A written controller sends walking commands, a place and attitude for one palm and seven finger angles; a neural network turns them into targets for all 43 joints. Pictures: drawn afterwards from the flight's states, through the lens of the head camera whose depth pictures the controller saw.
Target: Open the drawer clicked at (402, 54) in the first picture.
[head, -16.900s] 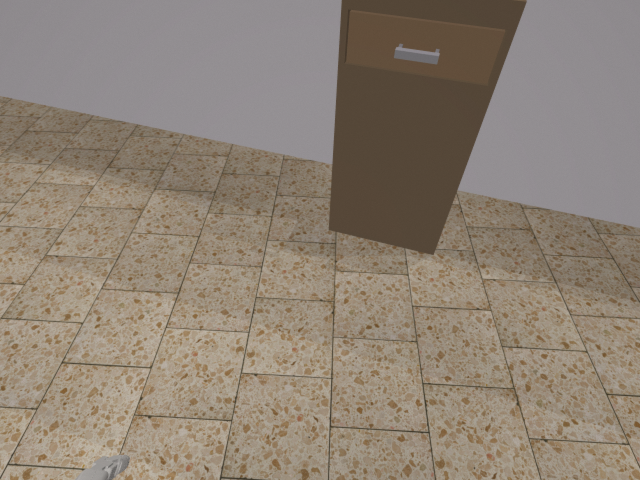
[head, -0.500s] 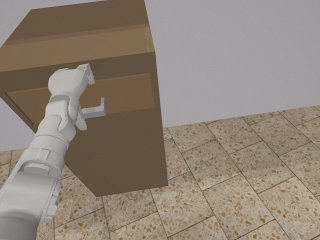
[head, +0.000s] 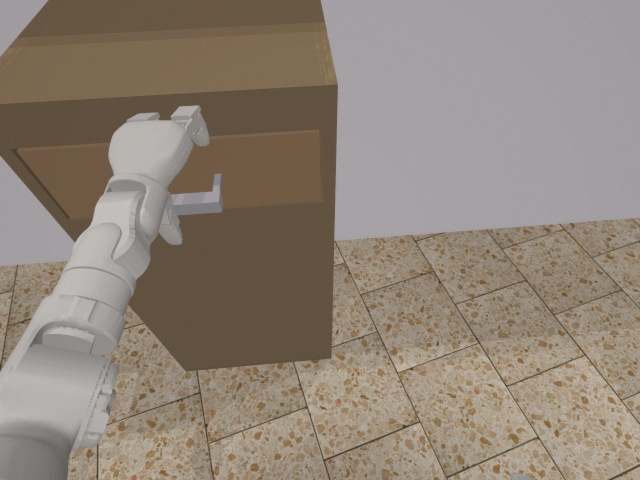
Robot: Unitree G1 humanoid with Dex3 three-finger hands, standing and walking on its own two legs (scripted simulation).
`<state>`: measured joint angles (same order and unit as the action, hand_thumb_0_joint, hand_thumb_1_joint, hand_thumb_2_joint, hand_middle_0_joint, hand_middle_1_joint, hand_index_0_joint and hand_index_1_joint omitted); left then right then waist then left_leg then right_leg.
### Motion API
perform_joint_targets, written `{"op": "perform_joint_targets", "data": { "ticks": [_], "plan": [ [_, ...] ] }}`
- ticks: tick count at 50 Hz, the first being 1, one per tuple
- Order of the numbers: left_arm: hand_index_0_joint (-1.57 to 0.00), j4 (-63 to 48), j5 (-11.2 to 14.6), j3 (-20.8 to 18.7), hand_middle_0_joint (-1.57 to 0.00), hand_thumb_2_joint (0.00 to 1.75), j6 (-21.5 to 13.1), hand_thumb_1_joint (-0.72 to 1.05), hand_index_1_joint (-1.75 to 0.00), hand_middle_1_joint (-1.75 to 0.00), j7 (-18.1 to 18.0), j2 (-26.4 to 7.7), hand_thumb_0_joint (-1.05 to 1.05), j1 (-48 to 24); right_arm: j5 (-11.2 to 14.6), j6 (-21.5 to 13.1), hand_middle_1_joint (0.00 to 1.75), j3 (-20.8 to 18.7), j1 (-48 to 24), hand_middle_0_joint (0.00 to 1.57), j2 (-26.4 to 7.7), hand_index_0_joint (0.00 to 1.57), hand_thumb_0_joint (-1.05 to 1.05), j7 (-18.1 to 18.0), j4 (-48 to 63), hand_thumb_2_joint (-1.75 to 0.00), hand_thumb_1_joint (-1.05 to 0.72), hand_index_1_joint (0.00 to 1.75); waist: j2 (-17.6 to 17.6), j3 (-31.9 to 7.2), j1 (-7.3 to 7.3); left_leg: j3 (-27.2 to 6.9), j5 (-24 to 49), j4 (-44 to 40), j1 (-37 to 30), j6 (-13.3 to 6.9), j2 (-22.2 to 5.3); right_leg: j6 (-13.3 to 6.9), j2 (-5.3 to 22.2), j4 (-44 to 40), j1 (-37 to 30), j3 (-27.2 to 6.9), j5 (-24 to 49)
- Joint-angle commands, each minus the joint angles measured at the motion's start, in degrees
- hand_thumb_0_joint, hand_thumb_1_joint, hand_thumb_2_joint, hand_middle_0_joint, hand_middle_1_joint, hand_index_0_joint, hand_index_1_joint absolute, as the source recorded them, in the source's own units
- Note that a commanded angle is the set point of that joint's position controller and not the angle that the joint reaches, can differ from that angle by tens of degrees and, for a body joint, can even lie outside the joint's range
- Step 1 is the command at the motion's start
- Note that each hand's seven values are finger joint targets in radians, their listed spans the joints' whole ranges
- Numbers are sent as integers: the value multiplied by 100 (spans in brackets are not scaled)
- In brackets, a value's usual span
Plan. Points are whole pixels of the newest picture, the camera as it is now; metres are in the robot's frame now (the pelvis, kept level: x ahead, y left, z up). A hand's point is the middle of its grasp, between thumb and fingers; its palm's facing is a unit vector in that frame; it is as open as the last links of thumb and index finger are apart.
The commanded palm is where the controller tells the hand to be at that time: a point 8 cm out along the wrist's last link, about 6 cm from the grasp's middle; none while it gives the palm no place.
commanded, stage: move the hooked fingers above the handle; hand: left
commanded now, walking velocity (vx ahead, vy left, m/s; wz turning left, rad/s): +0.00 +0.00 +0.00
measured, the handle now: (182, 193) +0.50 +0.22 +0.06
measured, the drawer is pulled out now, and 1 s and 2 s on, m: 0.00 0.00 0.00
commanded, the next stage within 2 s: lift the fingers back up to retry in 0.38 s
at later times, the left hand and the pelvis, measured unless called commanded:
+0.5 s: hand (158, 205) +0.43 +0.22 +0.10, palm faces +0.00 -0.05 -1.00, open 13.8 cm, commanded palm +0.43 +0.25 +0.18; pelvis +0.00 +0.00 +0.00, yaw +2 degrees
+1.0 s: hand (139, 198) +0.44 +0.24 +0.11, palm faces -0.09 -0.01 -1.00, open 13.8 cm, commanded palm +0.43 +0.24 +0.18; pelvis -0.01 -0.01 +0.00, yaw -1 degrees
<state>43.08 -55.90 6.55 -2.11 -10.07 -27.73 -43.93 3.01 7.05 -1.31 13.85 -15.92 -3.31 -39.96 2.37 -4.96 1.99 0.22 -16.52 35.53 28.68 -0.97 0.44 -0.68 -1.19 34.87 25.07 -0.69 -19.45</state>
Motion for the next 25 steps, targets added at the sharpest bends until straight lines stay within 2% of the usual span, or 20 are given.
{"op": "perform_joint_targets", "data": {
  "ticks": [1,4,5,6,7,8,9,10,11,12,14,15,16,17,20,21,22,23,24,25],
  "plan": [
    [-30,80,-202,-1338,-30,30,1184,-50,-120,-120,-87,-2728,0,-2241,1,76,30,-99,-137,20,-733,20,0,-89,607,-90,-90,30,-402,-2117,-365,259,1907,-456,-743,-68,124,-94,-21,-412,-1485,68,2213],
    [-30,205,-122,-1221,-30,30,1181,-50,-120,-120,200,-2632,0,-2079,47,115,30,-59,-214,20,-735,20,0,-203,711,-90,-90,30,-874,-1709,-293,291,1427,-630,-593,-120,104,-19,35,-597,-1497,58,1913],
    [-30,372,-64,-1273,-30,30,1119,-50,-120,-120,339,-2607,0,-1801,53,127,30,-65,-244,20,-741,20,0,-243,762,-90,-90,30,-1081,-1653,-313,290,1372,-665,-559,-149,104,-5,50,-664,-1598,27,1883],
    [-30,411,-88,-1249,-30,30,1024,-50,-120,-120,469,-2625,0,-1730,72,129,30,-54,-201,20,-763,20,0,-273,785,-90,-90,30,-1121,-1498,-261,293,1237,-698,-536,-162,94,19,60,-694,-1485,26,1779],
    [-30,365,-100,-1200,-30,30,912,-50,-120,-120,602,-2533,0,-1668,48,115,30,-80,-138,20,-772,20,0,-293,844,-90,-90,30,-1106,-1522,-236,290,1201,-704,-584,-184,96,29,64,-701,-1465,30,1778],
    [-30,224,-95,-1251,-30,30,743,-50,-120,-120,694,-2562,0,-1606,52,113,30,-94,-96,20,-756,20,0,-300,885,-90,-90,30,-1017,-1462,-255,280,1230,-706,-639,-192,93,19,57,-710,-1413,38,1790],
    [-30,164,-106,-1109,-30,30,617,-50,-120,-120,789,-2380,0,-1560,33,84,30,-116,-79,20,-763,20,0,-306,931,-90,-90,30,-953,-1453,-197,293,1192,-682,-721,-214,99,26,57,-728,-1314,20,1776],
    [-30,30,-116,-1123,-30,30,437,-50,-120,-120,883,-2355,0,-1574,26,52,30,-141,-34,20,-770,20,0,-301,982,-90,-90,30,-923,-1481,-172,279,1233,-647,-757,-234,103,12,61,-728,-1321,7,1791],
    [-30,-226,-146,-980,-30,30,241,-50,-120,-120,942,-2209,0,-1689,24,18,30,-170,3,20,-769,20,0,-303,997,-90,-90,30,-700,-1447,-98,276,1258,-597,-860,-251,102,5,45,-709,-1115,-4,1812],
    [-30,-413,-148,-744,-30,30,72,-50,-120,-120,989,-1919,0,-1817,10,-19,30,-208,81,20,-748,20,0,-291,997,-90,-90,30,-568,-1398,7,256,1259,-530,-1002,-265,115,-6,24,-711,-887,-2,1774],
    [-30,-996,-68,-412,-30,30,-288,-50,-120,-120,1017,-1523,0,-2237,-15,-97,30,-289,188,20,-699,20,0,-260,957,-90,-90,30,-212,-1356,174,173,1249,-414,-1312,-273,121,-34,-18,-729,-479,-10,1575],
    [-30,-1446,12,-139,-30,30,-490,-50,-120,-120,1030,-1236,0,-2621,-47,-140,30,-335,264,20,-662,20,0,-253,937,-90,-90,30,-136,-1513,314,130,1320,-337,-1518,-286,124,-42,-20,-724,-384,-19,1517],
    [-30,-1784,99,-266,-30,30,-640,-50,-120,-120,971,-1343,0,-2754,-51,-183,30,-385,308,20,-653,20,0,-251,899,-90,-90,30,167,-1698,261,80,1391,-293,-1729,-281,140,-68,-49,-702,-310,-40,1484],
    [-30,-1936,134,-283,-30,30,-731,-50,-120,-120,900,-1359,0,-2820,-63,-207,30,-415,354,20,-647,20,0,-256,854,-90,-90,30,354,-1797,304,48,1447,-209,-1879,-274,158,-91,-69,-642,-181,-31,1470],
    [-30,-2081,296,-304,-30,30,-856,-50,-120,-120,599,-1336,0,-3224,-64,-270,30,-432,515,20,-657,20,0,-232,645,-90,-90,30,350,-1838,418,-91,1569,-106,-1952,-236,155,-119,-91,-550,75,65,1364],
    [-30,-2035,277,-597,-30,30,-828,-50,-120,-120,443,-1629,0,-3233,-34,-276,30,-443,521,20,-688,20,0,-203,585,-90,-90,30,419,-1944,325,-141,1559,-117,-1928,-194,146,-137,-125,-488,110,86,1297],
    [-30,-1794,235,-676,-30,30,-722,-50,-120,-120,278,-1703,0,-3175,-30,-266,30,-429,520,20,-697,20,0,-173,530,-90,-90,30,399,-1920,295,-132,1520,-116,-1830,-178,154,-156,-137,-445,117,110,1257],
    [-30,-1653,171,-899,-30,30,-610,-50,-120,-120,105,-1937,0,-3214,-28,-261,30,-404,537,20,-721,20,0,-142,491,-90,-90,30,430,-1988,209,-166,1534,-157,-1721,-138,157,-187,-154,-379,101,161,1212],
    [-30,-1495,119,-918,-30,30,-459,-50,-120,-120,-58,-1950,0,-3249,-33,-257,30,-388,509,20,-709,20,0,-106,465,-90,-90,30,487,-2058,171,-133,1575,-155,-1661,-120,160,-196,-158,-339,62,176,1243],
    [-30,-1229,81,-1120,-30,30,-270,-50,-120,-120,-200,-2133,0,-3159,-49,-246,30,-366,506,20,-729,20,0,-76,442,-90,-90,30,452,-2102,82,-119,1614,-187,-1492,-103,166,-215,-160,-321,-88,196,1263]
  ]
}}
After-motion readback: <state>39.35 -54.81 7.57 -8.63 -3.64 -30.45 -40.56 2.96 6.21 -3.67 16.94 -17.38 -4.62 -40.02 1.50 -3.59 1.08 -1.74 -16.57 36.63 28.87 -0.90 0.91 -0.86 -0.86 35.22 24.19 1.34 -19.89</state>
